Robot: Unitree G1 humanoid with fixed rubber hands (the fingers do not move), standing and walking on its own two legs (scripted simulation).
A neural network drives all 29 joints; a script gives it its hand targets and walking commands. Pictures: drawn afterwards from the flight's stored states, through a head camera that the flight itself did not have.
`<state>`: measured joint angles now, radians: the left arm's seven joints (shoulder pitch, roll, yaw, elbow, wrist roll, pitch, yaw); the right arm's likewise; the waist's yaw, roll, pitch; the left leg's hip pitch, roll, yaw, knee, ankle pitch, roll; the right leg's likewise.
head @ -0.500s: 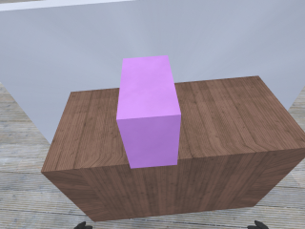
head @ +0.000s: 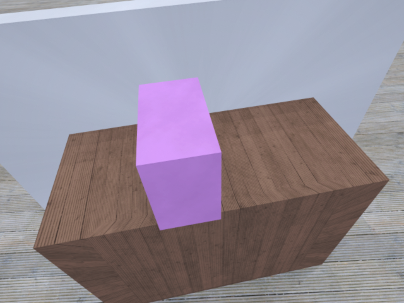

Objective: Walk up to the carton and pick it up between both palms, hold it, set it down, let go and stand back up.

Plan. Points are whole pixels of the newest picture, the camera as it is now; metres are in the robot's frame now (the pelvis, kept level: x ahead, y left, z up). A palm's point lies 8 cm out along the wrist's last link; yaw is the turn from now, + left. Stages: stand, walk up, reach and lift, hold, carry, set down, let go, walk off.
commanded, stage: stand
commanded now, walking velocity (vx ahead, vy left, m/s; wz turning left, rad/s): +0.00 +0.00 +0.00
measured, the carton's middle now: (179, 151) +0.50 +0.08 +0.02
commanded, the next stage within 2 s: none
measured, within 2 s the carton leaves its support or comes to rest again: neither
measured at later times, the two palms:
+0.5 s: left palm out of the picture +0.09 +0.23 -0.11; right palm out of the picture +0.02 -0.27 -0.13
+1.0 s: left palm out of the picture +0.07 +0.23 -0.11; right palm out of the picture +0.00 -0.26 -0.13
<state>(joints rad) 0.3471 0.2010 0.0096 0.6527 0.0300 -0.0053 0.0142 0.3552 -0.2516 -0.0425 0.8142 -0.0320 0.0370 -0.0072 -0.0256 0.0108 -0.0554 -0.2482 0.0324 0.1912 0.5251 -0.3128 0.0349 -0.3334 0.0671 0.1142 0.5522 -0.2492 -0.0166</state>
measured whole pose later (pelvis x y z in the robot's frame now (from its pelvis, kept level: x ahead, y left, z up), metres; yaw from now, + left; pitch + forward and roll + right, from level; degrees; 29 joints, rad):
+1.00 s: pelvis +0.01 +0.00 +0.00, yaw -2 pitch +1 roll +1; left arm 0.35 0.19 0.02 0.80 0.02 0.01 0.04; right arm 0.35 -0.24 -0.04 0.95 -0.02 0.04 -0.02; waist -0.03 0.01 -0.02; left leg -0.18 0.04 0.21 0.49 -0.32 0.02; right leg -0.29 0.09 0.14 0.53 -0.25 -0.02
